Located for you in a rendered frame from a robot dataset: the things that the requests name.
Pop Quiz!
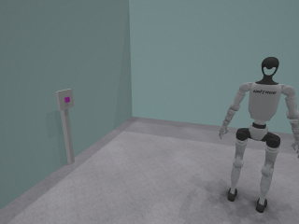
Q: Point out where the robot torso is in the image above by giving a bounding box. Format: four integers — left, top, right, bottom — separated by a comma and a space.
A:
248, 80, 282, 142

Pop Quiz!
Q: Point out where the right robot forearm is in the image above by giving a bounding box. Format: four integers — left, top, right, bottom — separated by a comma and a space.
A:
290, 110, 299, 141

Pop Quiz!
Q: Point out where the left robot forearm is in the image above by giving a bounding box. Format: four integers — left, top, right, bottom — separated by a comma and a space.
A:
222, 103, 235, 127

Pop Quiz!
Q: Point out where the right robot shin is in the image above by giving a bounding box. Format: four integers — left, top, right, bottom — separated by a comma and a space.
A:
259, 168, 274, 205

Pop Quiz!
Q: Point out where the left robot hand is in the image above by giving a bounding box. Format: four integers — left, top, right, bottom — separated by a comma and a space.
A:
219, 125, 230, 139

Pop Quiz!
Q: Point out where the left robot upper arm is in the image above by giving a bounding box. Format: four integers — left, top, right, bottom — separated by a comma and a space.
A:
230, 82, 253, 111

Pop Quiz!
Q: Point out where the right robot upper arm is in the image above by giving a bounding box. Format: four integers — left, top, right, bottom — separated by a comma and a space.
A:
281, 84, 298, 119

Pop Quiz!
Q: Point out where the panel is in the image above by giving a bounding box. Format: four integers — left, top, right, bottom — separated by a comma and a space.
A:
56, 89, 75, 164

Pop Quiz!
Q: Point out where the button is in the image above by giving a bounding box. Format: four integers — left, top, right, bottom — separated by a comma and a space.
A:
64, 96, 70, 103

